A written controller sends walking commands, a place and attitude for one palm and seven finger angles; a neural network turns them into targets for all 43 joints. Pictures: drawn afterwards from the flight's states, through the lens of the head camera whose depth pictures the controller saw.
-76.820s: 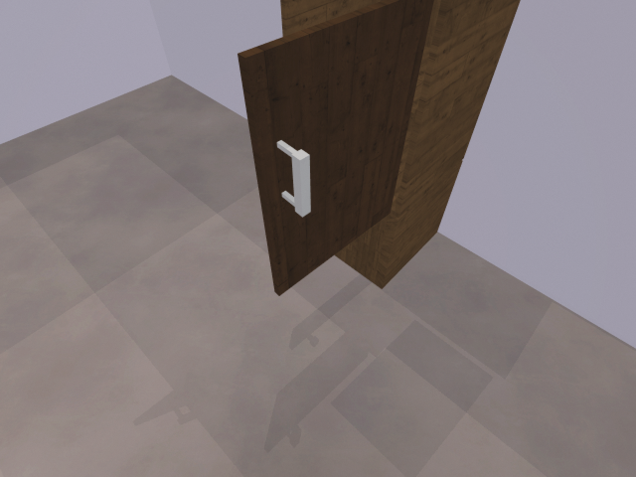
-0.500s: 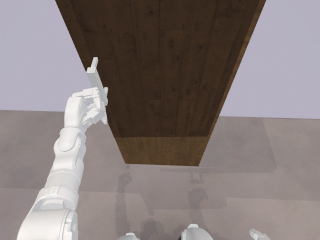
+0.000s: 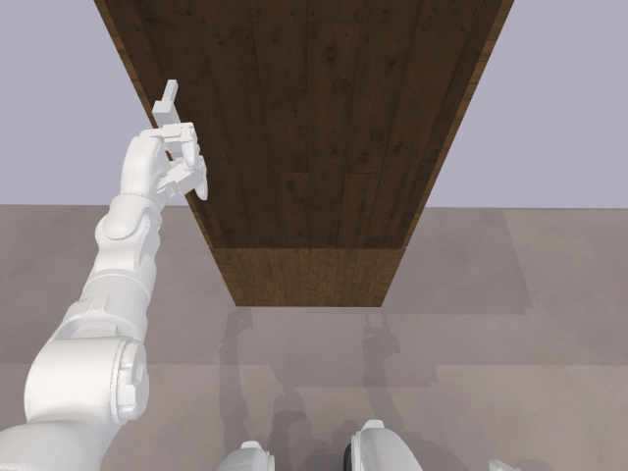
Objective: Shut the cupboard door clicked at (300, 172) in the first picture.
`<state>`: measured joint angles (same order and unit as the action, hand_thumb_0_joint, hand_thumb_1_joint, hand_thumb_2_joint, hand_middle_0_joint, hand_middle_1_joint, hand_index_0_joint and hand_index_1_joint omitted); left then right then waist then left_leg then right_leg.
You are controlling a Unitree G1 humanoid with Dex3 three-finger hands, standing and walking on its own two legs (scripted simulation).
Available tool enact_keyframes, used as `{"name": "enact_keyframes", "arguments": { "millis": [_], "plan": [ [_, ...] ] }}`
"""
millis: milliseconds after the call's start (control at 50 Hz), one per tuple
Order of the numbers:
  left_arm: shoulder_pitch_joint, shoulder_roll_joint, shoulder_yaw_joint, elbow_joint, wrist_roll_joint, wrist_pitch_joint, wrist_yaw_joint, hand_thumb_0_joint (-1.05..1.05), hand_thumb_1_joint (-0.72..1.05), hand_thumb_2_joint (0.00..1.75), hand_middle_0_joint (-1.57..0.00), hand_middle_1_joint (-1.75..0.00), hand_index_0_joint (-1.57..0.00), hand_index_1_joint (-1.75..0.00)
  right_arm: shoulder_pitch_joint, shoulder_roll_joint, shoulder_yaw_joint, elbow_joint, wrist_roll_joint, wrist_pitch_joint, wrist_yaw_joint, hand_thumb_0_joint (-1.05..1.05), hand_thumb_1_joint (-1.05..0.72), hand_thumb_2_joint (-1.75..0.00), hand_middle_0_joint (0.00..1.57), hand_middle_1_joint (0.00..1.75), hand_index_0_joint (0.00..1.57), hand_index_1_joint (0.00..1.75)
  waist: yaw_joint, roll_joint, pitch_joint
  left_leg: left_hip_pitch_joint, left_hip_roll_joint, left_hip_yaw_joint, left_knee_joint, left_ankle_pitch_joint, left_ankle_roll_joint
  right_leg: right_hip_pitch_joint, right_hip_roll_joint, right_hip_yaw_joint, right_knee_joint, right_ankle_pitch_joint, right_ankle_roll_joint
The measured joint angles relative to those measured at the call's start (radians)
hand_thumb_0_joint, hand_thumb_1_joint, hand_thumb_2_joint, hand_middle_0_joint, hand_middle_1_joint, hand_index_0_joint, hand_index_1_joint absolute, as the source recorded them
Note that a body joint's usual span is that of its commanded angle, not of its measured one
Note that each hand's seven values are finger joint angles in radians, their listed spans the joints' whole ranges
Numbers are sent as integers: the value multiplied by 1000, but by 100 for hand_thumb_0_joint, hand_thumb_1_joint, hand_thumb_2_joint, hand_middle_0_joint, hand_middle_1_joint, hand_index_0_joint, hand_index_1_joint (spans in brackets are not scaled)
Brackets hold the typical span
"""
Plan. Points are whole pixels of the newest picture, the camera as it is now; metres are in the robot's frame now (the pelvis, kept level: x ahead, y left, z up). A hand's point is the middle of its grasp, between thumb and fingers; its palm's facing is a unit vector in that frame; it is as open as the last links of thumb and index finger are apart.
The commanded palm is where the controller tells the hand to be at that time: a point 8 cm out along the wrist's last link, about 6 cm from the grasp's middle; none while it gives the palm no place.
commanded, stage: push the door shut along its arc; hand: left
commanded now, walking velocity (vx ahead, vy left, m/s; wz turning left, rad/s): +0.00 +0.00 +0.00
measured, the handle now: (181, 134) +0.54 +0.17 +0.08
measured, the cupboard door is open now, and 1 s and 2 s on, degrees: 0 0 0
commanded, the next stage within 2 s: pull the fist back off the door in 0.30 s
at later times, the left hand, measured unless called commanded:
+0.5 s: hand (198, 168) +0.47 +0.13 +0.09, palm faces -0.11 -0.99 +0.01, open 3.3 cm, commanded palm +0.49 +0.18 +0.08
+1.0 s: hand (206, 179) +0.47 +0.13 +0.08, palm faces +0.00 -1.00 -0.01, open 3.1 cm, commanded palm +0.42 +0.18 +0.08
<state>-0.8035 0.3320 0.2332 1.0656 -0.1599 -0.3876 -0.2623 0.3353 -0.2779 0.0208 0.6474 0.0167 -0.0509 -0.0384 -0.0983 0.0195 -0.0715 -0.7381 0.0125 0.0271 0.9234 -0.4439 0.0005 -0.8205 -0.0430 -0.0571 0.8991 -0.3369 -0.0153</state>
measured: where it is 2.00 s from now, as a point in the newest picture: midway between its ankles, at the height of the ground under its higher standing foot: outside the picture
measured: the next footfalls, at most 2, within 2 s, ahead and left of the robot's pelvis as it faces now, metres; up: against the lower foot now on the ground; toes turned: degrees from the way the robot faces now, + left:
none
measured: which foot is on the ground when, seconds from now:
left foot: down 0.00-1.00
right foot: down 0.00-1.00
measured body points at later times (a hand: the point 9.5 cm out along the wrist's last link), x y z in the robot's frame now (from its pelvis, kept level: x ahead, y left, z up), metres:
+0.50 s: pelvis -0.04 +0.00 -0.02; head +0.07 +0.01 +0.41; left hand +0.47 +0.19 +0.09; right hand +0.01 -0.27 -0.13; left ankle +0.00 +0.12 -0.69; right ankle +0.05 -0.11 -0.69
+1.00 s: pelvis -0.03 +0.01 -0.01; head +0.07 +0.00 +0.43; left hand +0.46 +0.18 +0.08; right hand -0.01 -0.26 -0.13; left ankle +0.00 +0.12 -0.69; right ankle +0.05 -0.11 -0.69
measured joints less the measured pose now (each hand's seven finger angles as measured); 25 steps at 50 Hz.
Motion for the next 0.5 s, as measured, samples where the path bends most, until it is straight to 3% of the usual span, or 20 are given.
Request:
{"name": "enact_keyframes", "arguments": {
  "millis": [160,420,460,500],
  "plan": [
    [-55,29,6,47,3,-17,-47,1,90,90,-137,-150,-136,-150,37,-8,-4,20,-3,6,1,0,-91,-90,20,30,20,30,-11,1,-4,-55,-1,-14,37,-5,0,-44,-3,-12,24,-2,-1],
    [-212,117,-30,145,4,28,-97,1,90,90,-139,-150,-139,-150,14,-16,24,14,8,-40,-12,0,-91,-90,20,30,20,30,-56,-13,1,-184,1,-47,119,13,-1,-143,-2,-41,65,26,-8],
    [-224,99,-20,138,12,39,-54,1,90,90,-140,-150,-140,-150,19,-17,21,10,1,-49,-14,0,-91,-90,20,30,20,30,-55,-9,-6,-208,0,-50,131,15,-1,-163,1,-40,72,30,-6],
    [-228,60,-7,129,17,44,46,1,90,90,-142,-150,-142,-150,22,-16,19,10,-9,-56,-7,0,-91,-90,20,30,20,30,-55,-6,-14,-223,-5,-51,137,19,0,-178,1,-35,78,34,-3]
  ]
}}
